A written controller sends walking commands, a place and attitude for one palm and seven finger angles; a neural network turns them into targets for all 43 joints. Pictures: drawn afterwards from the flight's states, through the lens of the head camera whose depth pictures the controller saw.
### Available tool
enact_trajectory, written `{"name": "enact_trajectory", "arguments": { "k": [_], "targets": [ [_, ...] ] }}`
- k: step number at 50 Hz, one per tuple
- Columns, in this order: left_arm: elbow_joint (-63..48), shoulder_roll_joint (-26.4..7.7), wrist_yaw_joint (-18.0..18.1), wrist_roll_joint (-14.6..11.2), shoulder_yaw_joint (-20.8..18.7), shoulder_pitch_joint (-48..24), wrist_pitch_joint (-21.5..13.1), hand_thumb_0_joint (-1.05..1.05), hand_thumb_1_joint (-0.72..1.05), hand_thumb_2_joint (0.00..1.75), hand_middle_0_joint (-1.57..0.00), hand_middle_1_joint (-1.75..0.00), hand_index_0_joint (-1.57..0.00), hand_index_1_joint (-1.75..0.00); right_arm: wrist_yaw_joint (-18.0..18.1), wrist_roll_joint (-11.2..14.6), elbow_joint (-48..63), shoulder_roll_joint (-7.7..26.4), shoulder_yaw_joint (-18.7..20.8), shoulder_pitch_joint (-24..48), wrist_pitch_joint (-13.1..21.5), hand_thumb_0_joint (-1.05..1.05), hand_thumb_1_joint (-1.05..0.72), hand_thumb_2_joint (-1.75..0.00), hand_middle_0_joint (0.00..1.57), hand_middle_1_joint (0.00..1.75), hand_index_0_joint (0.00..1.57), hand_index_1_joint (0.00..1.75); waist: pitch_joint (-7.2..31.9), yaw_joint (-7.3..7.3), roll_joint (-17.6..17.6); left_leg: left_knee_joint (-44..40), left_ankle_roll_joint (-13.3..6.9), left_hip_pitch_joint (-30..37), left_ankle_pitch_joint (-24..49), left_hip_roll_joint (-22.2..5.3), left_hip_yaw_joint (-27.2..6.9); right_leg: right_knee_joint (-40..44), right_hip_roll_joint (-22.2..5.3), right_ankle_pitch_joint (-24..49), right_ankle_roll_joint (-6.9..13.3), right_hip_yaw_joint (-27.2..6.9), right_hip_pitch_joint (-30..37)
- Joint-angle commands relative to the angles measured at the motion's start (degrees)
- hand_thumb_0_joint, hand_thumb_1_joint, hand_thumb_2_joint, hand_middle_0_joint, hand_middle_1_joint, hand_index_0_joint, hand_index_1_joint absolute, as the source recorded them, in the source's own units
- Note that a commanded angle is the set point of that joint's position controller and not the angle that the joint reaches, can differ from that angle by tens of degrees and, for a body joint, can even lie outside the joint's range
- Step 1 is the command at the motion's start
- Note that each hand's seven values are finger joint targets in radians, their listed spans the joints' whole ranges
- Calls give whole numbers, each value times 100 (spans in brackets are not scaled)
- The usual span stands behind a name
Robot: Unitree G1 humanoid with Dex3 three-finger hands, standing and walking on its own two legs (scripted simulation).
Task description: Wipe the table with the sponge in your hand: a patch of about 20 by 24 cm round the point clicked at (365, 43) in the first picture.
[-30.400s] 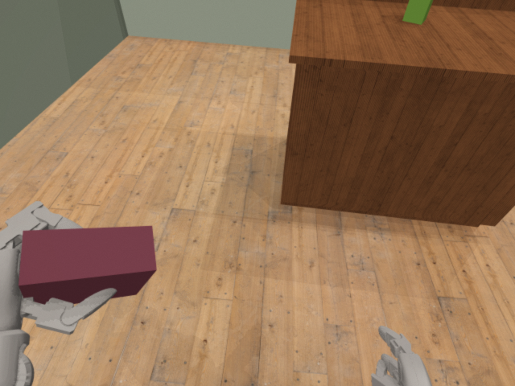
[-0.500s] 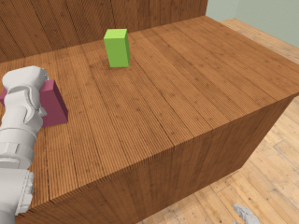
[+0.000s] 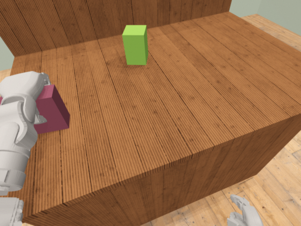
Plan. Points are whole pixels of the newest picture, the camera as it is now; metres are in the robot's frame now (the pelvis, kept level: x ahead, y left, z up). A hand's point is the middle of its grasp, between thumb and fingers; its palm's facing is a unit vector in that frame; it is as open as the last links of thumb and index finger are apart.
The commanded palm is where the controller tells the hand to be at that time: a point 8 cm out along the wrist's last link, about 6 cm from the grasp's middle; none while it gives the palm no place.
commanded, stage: wipe back along the first lane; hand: left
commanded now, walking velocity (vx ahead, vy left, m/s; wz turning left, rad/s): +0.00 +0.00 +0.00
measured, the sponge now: (41, 116) +0.35 +0.34 +0.10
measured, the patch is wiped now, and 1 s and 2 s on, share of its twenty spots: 0.95 0.95 0.95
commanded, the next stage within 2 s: lift the sponge slowly off the table in 1.42 s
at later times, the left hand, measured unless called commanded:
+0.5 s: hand (32, 118) +0.31 +0.32 +0.15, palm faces +0.04 -0.03 -1.00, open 9.6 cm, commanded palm +0.27 +0.30 +0.18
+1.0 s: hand (30, 135) +0.26 +0.30 +0.15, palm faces +0.12 -0.04 -0.99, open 9.6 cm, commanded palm +0.21 +0.28 +0.17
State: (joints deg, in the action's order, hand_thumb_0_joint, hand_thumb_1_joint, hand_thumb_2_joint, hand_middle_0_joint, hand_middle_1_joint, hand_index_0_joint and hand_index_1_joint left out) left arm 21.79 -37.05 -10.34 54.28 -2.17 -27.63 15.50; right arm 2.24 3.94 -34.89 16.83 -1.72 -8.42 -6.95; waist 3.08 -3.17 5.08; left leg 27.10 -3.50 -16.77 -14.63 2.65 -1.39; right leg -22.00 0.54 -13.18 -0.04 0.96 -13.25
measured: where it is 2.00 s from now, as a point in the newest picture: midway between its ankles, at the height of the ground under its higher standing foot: outside the picture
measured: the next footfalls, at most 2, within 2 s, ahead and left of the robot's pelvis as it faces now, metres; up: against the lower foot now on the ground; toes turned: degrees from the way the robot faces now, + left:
none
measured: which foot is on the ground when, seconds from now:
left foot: down 0.00-1.00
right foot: down 0.00-1.00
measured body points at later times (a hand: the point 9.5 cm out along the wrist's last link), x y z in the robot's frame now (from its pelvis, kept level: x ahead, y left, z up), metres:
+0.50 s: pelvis -0.01 -0.01 +0.00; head -0.02 -0.04 +0.45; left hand +0.30 +0.32 +0.20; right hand +0.20 -0.23 -0.09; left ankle -0.01 +0.08 -0.74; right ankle -0.03 -0.13 -0.74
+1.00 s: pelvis -0.01 -0.01 -0.01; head -0.02 -0.05 +0.44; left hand +0.25 +0.30 +0.20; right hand +0.23 -0.23 -0.08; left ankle -0.01 +0.08 -0.74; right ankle -0.03 -0.13 -0.74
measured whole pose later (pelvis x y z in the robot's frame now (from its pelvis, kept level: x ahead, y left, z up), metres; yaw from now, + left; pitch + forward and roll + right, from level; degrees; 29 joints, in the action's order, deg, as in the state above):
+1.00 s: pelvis -0.01 -0.01 -0.01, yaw -1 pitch +1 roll -1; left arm -7.9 -34.2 -6.7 50.6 -2.7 -1.9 26.0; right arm 2.0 4.3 -32.8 17.0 -3.4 -3.8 -7.1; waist 4.2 -5.2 6.6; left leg 31.5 -2.4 -15.1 -17.1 1.5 -0.9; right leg -27.7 1.6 -16.0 0.6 0.5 -12.5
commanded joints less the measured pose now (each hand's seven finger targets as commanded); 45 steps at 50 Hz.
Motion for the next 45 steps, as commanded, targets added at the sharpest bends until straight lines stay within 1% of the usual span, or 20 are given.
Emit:
{"name": "enact_trajectory", "arguments": {
  "k": [1, 4, 6, 8, 10, 12, 15, 17, 21, 23, 25, 28, 29, 31, 33, 36, 37, 40, 44, 45],
  "targets": [
    [-1118, -1369, 67, -13, -385, -1098, 120, 0, 10, 130, -120, -160, -120, -160, 22, 7, 916, 738, 251, 666, 282, 0, -90, -90, 20, 30, 20, 30, 1778, -48, -134, 26, 55, 1158, 3151, -234, -256, -84, 128, 1789, 437, 104, 435],
    [-912, -1374, 74, -46, -391, -1021, 265, 0, 10, 130, -120, -160, -120, -160, 33, 34, 837, 778, 230, 742, 235, 0, -90, -90, 20, 30, 20, 30, 1355, -31, -364, -143, 85, 884, 2350, -226, -230, -25, 143, 1394, 428, 160, 322],
    [-1185, -1341, 81, 18, -277, -1260, 308, 0, 10, 130, -120, -160, -120, -160, 65, 37, 907, 746, 196, 806, 284, 0, -90, -90, 20, 30, 20, 30, 1503, -37, -193, -122, 60, 910, 2283, -178, -213, -65, 137, 1342, 465, 135, 391],
    [-1151, -1238, 77, 29, -242, -871, 364, 0, 10, 130, -120, -160, -120, -160, 47, 33, 881, 743, 208, 838, 275, 0, -90, -90, 20, 30, 20, 30, 1417, -71, -105, -131, 83, 920, 2288, -196, -224, -57, 140, 1306, 469, 142, 374],
    [-1189, -1332, 47, 11, -352, -677, 402, 0, 10, 130, -120, -160, -120, -160, 36, 46, 938, 736, 164, 1002, 274, 0, -90, -90, 20, 30, 20, 30, 1302, -120, -111, -161, 78, 830, 2075, -205, -235, -55, 155, 1198, 505, 79, 405],
    [-1262, -1038, 22, 7, -107, -636, 428, 0, 10, 130, -120, -160, -120, -160, 41, 53, 938, 682, 163, 962, 276, 0, -90, -90, 20, 30, 20, 30, 1224, -65, -142, -169, 80, 830, 1916, -209, -237, -59, 150, 1019, 473, 154, 292],
    [-1397, -1176, -8, -62, -272, -394, 424, 0, 10, 130, -120, -160, -120, -160, 44, 63, 996, 698, 137, 1134, 290, 0, -90, -90, 20, 30, 20, 30, 1074, -115, -188, -204, 60, 727, 1615, -211, -238, -35, 157, 878, 489, 91, 314],
    [-1209, -969, -15, -80, -118, -221, 478, 0, 10, 130, -120, -160, -120, -160, 60, 56, 961, 681, 141, 1049, 279, 0, -90, -90, 20, 30, 20, 30, 977, -81, -321, -193, 65, 666, 1503, -199, -200, -33, 143, 824, 452, 140, 263],
    [-1700, -1061, 7, -164, -321, 220, 445, 0, 10, 130, -120, -160, -120, -160, 51, 30, 1053, 665, 137, 1127, 300, 0, -90, -90, 20, 30, 20, 30, 1214, -204, -322, -130, 54, 696, 1649, -162, -180, -115, 130, 1038, 460, 99, 492],
    [-1747, -816, -7, -242, -196, 607, 487, 0, 10, 130, -120, -160, -120, -160, 27, 49, 1038, 651, 131, 1188, 266, 0, -90, -90, 20, 30, 20, 30, 1037, -177, -365, -128, 76, 657, 1680, -176, -160, -117, 144, 1112, 424, 144, 421],
    [-2017, -817, 5, -304, -242, 667, 511, 0, 10, 130, -120, -160, -120, -160, 14, 61, 1120, 626, 103, 1358, 294, 0, -90, -90, 20, 30, 20, 30, 964, -212, -275, -146, 74, 619, 1608, -199, -183, -122, 148, 1053, 453, 65, 407],
    [-1987, -620, 53, -379, -130, 947, 613, 0, 10, 130, -120, -160, -120, -160, 22, 50, 1060, 636, 122, 1291, 283, 0, -90, -90, 20, 30, 20, 30, 809, -189, -482, -138, 77, 541, 1443, -177, -154, -92, 152, 970, 400, 143, 325],
    [-1988, -710, 66, -379, -220, 1015, 643, 0, 10, 130, -120, -160, -120, -160, 27, 56, 1025, 657, 126, 1305, 272, 0, -90, -90, 20, 30, 20, 30, 767, -189, -501, -124, 80, 528, 1435, -175, -123, -97, 148, 1016, 391, 117, 326],
    [-2361, -765, 93, -386, -276, 1060, 657, 0, 10, 130, -120, -160, -120, -160, 35, 42, 1130, 625, 106, 1335, 313, 0, -90, -90, 20, 30, 20, 30, 1013, -247, -477, -47, 67, 560, 1585, -140, -103, -182, 118, 1208, 405, 86, 506],
    [-2343, -634, 100, -466, -290, 1608, 719, 0, 10, 130, -120, -160, -120, -160, 17, 38, 1084, 630, 125, 1362, 301, 0, -90, -90, 20, 30, 20, 30, 975, -259, -607, 20, 69, 554, 1711, -128, -61, -205, 116, 1504, 369, 65, 549],
    [-2689, -715, 93, -490, -386, 1842, 784, 0, 10, 130, -120, -160, -120, -160, 0, 29, 1152, 617, 93, 1402, 306, 0, -90, -90, 20, 30, 20, 30, 1085, -288, -679, 110, 64, 500, 1794, -109, -32, -307, 96, 1714, 358, 27, 665],
    [-2679, -558, 88, -535, -302, 2057, 821, 0, 10, 130, -120, -160, -120, -160, -7, 43, 1136, 597, 99, 1446, 302, 0, -90, -90, 20, 30, 20, 30, 916, -265, -644, 99, 72, 485, 1765, -129, -20, -289, 99, 1703, 336, 41, 554],
    [-2855, -657, 72, -572, -419, 2260, 909, 0, 10, 130, -120, -160, -120, -160, -18, 47, 1169, 602, 80, 1577, 303, 0, -90, -90, 20, 30, 20, 30, 721, -279, -621, 117, 75, 409, 1573, -135, -31, -261, 129, 1570, 344, -86, 447],
    [-2966, -548, 79, -577, -283, 2441, 1037, 0, 10, 130, -120, -160, -120, -160, 2, 57, 1163, 598, 67, 1527, 274, 0, -90, -90, 20, 30, 20, 30, 653, -285, -585, 95, 91, 374, 1493, -124, -29, -292, 121, 1384, 300, 32, 384],
    [-3164, -527, 76, -558, -269, 2376, 1060, 0, 10, 130, -120, -160, -120, -160, -3, 64, 1233, 569, 49, 1680, 309, 0, -90, -90, 20, 30, 20, 30, 681, -286, -529, 112, 79, 419, 1459, -137, -60, -281, 150, 1349, 348, -95, 349]
  ]
}}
